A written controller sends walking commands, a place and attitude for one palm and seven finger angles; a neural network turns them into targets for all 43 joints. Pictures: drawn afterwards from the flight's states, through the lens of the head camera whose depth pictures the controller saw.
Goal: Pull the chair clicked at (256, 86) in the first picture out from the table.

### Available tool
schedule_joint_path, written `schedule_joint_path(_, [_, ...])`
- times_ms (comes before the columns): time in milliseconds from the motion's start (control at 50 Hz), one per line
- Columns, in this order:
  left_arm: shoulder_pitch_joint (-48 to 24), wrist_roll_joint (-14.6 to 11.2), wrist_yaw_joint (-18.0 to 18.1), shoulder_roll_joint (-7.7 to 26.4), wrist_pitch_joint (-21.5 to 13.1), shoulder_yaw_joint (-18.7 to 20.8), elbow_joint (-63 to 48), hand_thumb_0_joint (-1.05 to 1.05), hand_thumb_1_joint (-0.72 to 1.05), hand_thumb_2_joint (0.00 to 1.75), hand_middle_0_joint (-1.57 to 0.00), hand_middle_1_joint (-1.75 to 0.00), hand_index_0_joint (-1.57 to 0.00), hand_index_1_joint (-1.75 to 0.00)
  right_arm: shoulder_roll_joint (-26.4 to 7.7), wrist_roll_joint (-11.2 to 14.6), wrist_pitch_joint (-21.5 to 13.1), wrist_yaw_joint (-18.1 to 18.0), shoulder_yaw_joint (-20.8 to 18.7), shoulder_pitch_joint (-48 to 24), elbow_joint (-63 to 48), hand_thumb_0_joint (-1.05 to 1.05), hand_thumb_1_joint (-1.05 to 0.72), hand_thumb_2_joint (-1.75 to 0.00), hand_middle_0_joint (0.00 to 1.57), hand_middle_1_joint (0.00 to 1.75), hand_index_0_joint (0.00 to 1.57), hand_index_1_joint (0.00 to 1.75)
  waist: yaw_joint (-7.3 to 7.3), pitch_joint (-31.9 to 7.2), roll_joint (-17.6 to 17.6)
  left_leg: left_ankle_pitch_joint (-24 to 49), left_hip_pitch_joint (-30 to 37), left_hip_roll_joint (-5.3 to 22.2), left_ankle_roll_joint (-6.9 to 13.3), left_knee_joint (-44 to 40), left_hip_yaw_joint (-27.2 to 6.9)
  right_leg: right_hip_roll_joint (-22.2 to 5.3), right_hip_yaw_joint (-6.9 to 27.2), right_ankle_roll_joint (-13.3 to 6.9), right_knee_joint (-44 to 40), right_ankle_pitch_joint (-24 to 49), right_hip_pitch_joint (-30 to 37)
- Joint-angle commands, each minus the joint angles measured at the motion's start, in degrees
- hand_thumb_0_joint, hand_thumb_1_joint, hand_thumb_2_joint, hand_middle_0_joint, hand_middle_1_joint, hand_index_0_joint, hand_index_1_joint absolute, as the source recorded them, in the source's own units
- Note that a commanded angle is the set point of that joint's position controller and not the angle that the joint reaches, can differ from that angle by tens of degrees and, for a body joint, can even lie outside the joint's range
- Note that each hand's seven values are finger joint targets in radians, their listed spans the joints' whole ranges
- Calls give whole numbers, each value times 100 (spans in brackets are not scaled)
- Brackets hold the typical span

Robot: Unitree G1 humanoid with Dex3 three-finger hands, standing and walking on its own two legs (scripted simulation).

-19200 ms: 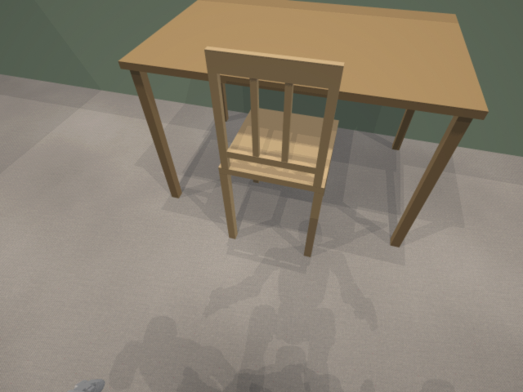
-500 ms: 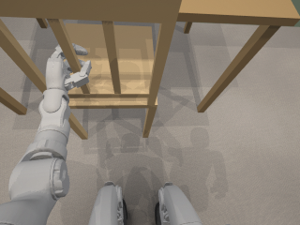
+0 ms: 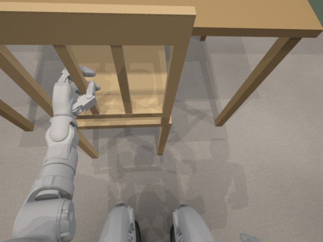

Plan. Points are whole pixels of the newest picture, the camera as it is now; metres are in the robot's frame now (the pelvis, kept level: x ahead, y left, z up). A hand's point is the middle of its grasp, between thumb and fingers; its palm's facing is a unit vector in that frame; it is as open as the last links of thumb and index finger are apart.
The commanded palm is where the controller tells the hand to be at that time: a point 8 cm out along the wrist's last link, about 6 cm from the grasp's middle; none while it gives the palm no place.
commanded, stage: hook a spindle and tug to test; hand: left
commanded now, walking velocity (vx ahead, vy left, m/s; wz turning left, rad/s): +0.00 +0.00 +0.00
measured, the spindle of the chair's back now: (82, 86) +0.49 +0.17 +0.02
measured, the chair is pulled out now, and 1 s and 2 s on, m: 0.01 0.08 0.18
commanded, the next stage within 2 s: step backward, pulling the chair out in 0.14 s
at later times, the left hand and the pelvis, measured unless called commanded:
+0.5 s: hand (94, 102) +0.43 +0.13 +0.04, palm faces +0.06 -0.99 -0.08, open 5.2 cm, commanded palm +0.42 +0.18 +0.03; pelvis +0.03 +0.01 +0.09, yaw +1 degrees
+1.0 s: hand (102, 122) +0.38 +0.11 +0.04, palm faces +0.01 -0.99 -0.13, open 5.2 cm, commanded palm +0.36 +0.16 +0.04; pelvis -0.01 +0.00 +0.11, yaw -3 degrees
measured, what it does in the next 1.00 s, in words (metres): rises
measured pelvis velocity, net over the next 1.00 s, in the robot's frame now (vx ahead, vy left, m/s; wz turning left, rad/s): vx -0.01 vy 0.00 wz -0.05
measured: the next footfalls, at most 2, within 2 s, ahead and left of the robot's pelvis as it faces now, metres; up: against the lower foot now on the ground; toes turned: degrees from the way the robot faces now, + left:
none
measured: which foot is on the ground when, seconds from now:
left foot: down 0.00-1.00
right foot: down 0.00-1.00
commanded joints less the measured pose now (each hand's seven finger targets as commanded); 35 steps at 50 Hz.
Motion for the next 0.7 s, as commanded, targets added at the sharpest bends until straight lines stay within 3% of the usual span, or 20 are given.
schedule_joint_path(0, [-822, -62, -137, 703, -518, -25, -1630, 0, 90, 90, -50, -145, -50, -145, -897, -4, -169, -67, -401, 723, -451, 0, -90, -90, 20, 30, 20, 30, 184, -3149, 309, 3671, 3088, -148, -144, -603, -533, 105, 8, -142, -653, 3339, 1156])
schedule_joint_path(40, [-373, -107, -131, 654, -507, -58, -1891, 0, 90, 90, -50, -145, -50, -145, -880, 4, -203, -58, -416, 701, -502, 0, -90, -90, 20, 30, 20, 30, 284, -3193, 313, 3937, 3206, -141, -165, -641, -507, 94, 21, -141, -684, 3553, 1316])
schedule_joint_path(60, [-207, -126, -149, 448, -486, -245, -2033, 0, 90, 90, -50, -145, -50, -145, -843, 10, -223, -39, -407, 685, -528, 0, -90, -90, 20, 30, 20, 30, 272, -3230, 255, 4048, 3236, -145, -154, -658, -503, 91, 15, -129, -693, 3691, 1410])
schedule_joint_path(80, [-99, -167, -144, 451, -472, -234, -2108, 0, 90, 90, -50, -145, -50, -145, -845, 18, -249, -42, -414, 678, -549, 0, -90, -90, 20, 30, 20, 30, 276, -3216, 185, 4099, 3201, -147, -145, -648, -494, 85, 29, -128, -696, 3796, 1474])
schedule_joint_path(120, [-60, -152, -115, 552, -485, -170, -2217, 0, 90, 90, -50, -145, -50, -145, -839, 17, -290, -60, -421, 668, -497, 0, -90, -90, 20, 30, 20, 30, 271, -3123, 113, 4004, 3077, -157, -146, -639, -456, 69, 58, -110, -696, 3916, 1575])
schedule_joint_path(180, [-331, -117, -66, 435, -562, -327, -2262, 0, 90, 90, -50, -145, -50, -145, -827, 14, -361, -84, -410, 606, -431, 0, -90, -90, 20, 30, 20, 30, 166, -2896, 189, 3750, 3014, -167, -135, -624, -448, 62, 49, -113, -697, 3666, 1372])
schedule_joint_path(200, [-294, -99, -46, 542, -595, -212, -2288, 0, 90, 90, -50, -145, -50, -145, -834, 3, -378, -95, -424, 625, -416, 0, -90, -90, 20, 30, 20, 30, 222, -2951, 235, 3856, 3089, -161, -154, -620, -460, 53, 52, -118, -677, 3677, 1377])
schedule_joint_path(220, [-540, -97, -39, 262, -619, -513, -2491, 0, 90, 90, -50, -145, -50, -145, -797, -3, -404, -100, -417, 584, -411, 0, -90, -90, 20, 30, 20, 30, 140, -3074, 362, 3979, 3268, -158, -156, -609, -470, 39, 49, -111, -684, 3732, 1327])
schedule_joint_path(240, [-2233, 452, 489, 1792, 56, -265, -3581, 0, 90, 90, -50, -145, -50, -145, -719, 309, -21, -368, -317, 646, -816, 0, -90, -90, 20, 30, 20, 30, 324, -4475, 876, 3522, 5123, -115, -98, -1696, -279, -332, 512, -168, -1769, 4218, 3532])
schedule_joint_path(260, [-2257, 457, 742, 1428, 465, -418, -3491, 0, 90, 90, -50, -145, -50, -145, -655, 363, 24, -581, -361, 694, -893, 0, -90, -90, 20, 30, 20, 30, 225, -3989, 1038, 3631, 5313, -183, -82, -1916, -305, -308, 467, -149, -2091, 4658, 3582])
schedule_joint_path(280, [-1820, 469, 899, 1189, 831, -533, -3011, 0, 90, 90, -50, -145, -50, -145, -683, 350, 78, -714, -294, 661, -827, 0, -90, -90, 20, 30, 20, 30, 197, -3669, 864, 4019, 5284, -143, -49, -1952, -330, -314, 428, -114, -2163, 4959, 3336])
schedule_joint_path(320, [-1009, 526, 1001, 413, 1390, -1083, -1784, 0, 90, 90, -50, -145, -50, -145, -677, 380, 208, -875, -248, 653, -615, 0, -90, -90, 20, 30, 20, 30, 160, -2574, 203, 4212, 5007, 78, -37, -2328, -519, -343, 249, -22, -2368, 4626, 3246])
schedule_joint_path(360, [-915, 540, 1049, 179, 1628, -1298, -631, 0, 90, 90, -50, -145, -50, -145, -770, 374, 309, -943, -228, 668, -388, 0, -90, -90, 20, 30, 20, 30, 178, -2018, -177, 4541, 4818, 205, 6, -2546, -545, -414, 294, 88, -2676, 4842, 3481])
schedule_joint_path(380, [-1337, 527, 1083, 332, 1571, -1170, -592, 0, 90, 90, -50, -145, -50, -145, -805, 352, 312, -977, -269, 675, -315, 0, -90, -90, 20, 30, 20, 30, 199, -2193, -249, 4685, 4928, 213, -11, -2624, -452, -491, 327, 133, -2820, 5263, 3782])
schedule_joint_path(420, [-1645, 517, 1076, 329, 1450, -1198, -85, 0, 90, 90, -50, -145, -50, -145, -801, 343, 290, -996, -266, 619, -198, 0, -90, -90, 20, 30, 20, 30, 221, -2031, 70, 4936, 5197, 324, -41, -2882, -475, -566, 388, 149, -3033, 5257, 3884])
schedule_joint_path(480, [-1704, 531, 1048, 398, 1291, -1129, 424, 0, 90, 90, -50, -145, -50, -145, -841, 336, 196, -1022, -331, 586, -22, 0, -90, -90, 20, 30, 20, 30, 307, -1816, 520, 5317, 5688, 537, -26, -3210, -671, -479, 346, 109, -3215, 4318, 3727])
schedule_joint_path(520, [-1650, 504, 989, 208, 1199, -1259, 570, 0, 90, 90, -50, -145, -50, -145, -806, 310, 106, -1022, -332, 572, 58, 0, -90, -90, 20, 30, 20, 30, 318, -1664, 755, 5840, 6045, 653, -6, -3362, -797, -413, 328, 82, -3323, 3848, 3632])
schedule_joint_path(580, [-1481, 500, 944, 296, 1108, -1168, 549, 0, 90, 90, -50, -145, -50, -145, -815, 259, 6, -1031, -362, 576, 124, 0, -90, -90, 20, 30, 20, 30, 346, -1684, 779, 6598, 6565, 739, 7, -3438, -902, -349, 316, 56, -3524, 3678, 3661])
schedule_joint_path(620, [-1339, 503, 903, 199, 1074, -1236, 463, 0, 90, 90, -50, -145, -50, -145, -780, 249, -26, -1009, -355, 566, 140, 0, -90, -90, 20, 30, 20, 30, 342, -1709, 733, 6778, 6794, 765, -31, -3467, -845, -348, 332, 38, -3655, 3746, 3715])
schedule_joint_path(680, [-1151, 516, 897, 370, 1047, -1106, 299, 0, 90, 90, -50, -145, -50, -145, -811, 239, -55, -1021, -379, 539, 139, 0, -90, -90, 20, 30, 20, 30, 359, -1826, 652, 6926, 6919, 805, -71, -3493, -775, -391, 369, 10, -3763, 4166, 3997])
